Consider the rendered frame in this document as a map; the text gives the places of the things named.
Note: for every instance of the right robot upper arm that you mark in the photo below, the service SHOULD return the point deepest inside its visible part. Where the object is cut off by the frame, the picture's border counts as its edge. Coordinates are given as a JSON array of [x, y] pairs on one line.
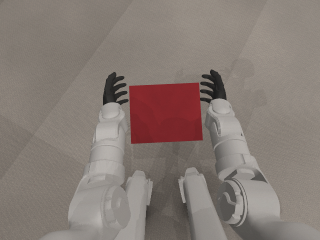
[[252, 209]]

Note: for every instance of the carton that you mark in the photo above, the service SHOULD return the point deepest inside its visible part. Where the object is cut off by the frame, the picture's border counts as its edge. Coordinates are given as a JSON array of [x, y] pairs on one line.
[[165, 113]]

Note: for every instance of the left robot upper arm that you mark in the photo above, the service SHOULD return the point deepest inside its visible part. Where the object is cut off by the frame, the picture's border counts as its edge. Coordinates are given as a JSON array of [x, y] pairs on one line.
[[97, 213]]

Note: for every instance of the left robot hand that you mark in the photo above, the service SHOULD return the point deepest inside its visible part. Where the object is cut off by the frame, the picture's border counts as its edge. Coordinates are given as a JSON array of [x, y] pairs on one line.
[[109, 95]]

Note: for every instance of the robot left forearm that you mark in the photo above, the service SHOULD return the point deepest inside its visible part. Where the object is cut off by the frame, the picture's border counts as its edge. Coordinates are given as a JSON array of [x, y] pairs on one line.
[[107, 150]]

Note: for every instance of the robot right forearm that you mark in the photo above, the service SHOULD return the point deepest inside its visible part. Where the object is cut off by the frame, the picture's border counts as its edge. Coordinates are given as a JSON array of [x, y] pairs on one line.
[[233, 159]]

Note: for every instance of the left robot thigh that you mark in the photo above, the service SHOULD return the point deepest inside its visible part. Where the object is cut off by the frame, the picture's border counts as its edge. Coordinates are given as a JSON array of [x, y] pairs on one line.
[[138, 191]]

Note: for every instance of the right robot hand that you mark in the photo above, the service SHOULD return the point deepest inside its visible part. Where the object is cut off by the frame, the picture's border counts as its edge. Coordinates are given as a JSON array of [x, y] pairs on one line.
[[218, 87]]

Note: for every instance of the right robot shin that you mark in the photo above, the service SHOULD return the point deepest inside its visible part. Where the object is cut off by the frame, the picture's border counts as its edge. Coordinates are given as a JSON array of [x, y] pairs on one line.
[[193, 169]]

